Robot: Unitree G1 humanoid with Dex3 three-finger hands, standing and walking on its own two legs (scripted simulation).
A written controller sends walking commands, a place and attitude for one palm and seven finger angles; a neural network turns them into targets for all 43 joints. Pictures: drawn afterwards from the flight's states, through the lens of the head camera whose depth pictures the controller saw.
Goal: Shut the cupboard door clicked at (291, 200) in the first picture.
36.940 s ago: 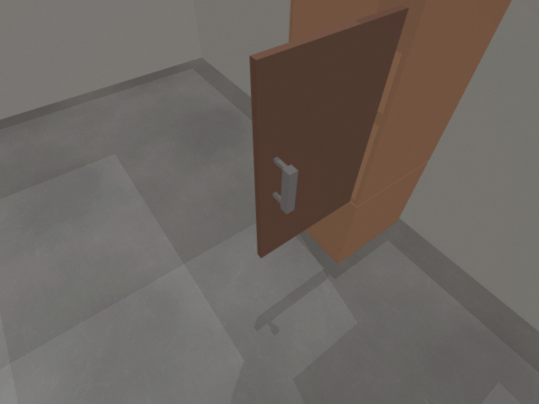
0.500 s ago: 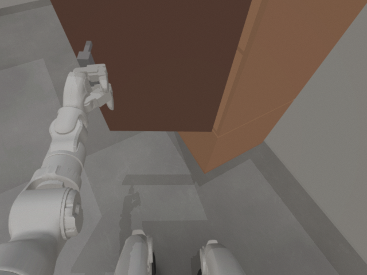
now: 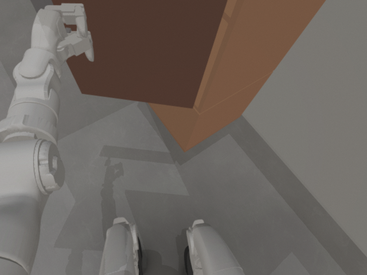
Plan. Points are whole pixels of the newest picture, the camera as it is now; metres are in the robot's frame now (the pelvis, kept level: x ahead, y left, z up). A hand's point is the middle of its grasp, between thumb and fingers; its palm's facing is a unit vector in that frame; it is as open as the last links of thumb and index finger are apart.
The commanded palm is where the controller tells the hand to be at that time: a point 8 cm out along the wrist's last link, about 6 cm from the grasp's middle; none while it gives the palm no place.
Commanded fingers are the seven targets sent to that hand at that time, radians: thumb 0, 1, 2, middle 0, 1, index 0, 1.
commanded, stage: push the door shut along its arc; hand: left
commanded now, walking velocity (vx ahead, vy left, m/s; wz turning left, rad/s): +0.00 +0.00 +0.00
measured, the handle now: (55, 16) +0.63 +0.20 +0.10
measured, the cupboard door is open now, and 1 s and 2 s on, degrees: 50 42 42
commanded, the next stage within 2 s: pull the fist back off the door in 0.48 s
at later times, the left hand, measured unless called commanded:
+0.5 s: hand (109, 19) +0.61 +0.10 +0.11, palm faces -0.28 -0.96 -0.03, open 2.9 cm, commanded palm +0.63 +0.11 +0.10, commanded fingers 0.00 0.90 0.90 -1.30 -1.50 -1.30 -1.50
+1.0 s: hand (117, 23) +0.60 +0.08 +0.11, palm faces +0.14 -0.99 -0.02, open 3.1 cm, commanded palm +0.56 +0.11 +0.10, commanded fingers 0.00 0.90 0.90 -1.30 -1.50 -1.30 -1.50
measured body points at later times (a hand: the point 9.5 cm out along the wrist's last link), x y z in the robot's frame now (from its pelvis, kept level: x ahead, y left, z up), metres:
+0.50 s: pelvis +0.01 +0.00 -0.01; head +0.20 +0.02 +0.40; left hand +0.62 +0.15 +0.12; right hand -0.04 -0.25 -0.11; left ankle +0.09 +0.12 -0.60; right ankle +0.01 -0.13 -0.60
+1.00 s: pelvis +0.03 -0.01 +0.02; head +0.18 +0.00 +0.44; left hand +0.59 +0.13 +0.11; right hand -0.02 -0.25 -0.09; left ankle +0.09 +0.12 -0.60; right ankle +0.01 -0.13 -0.60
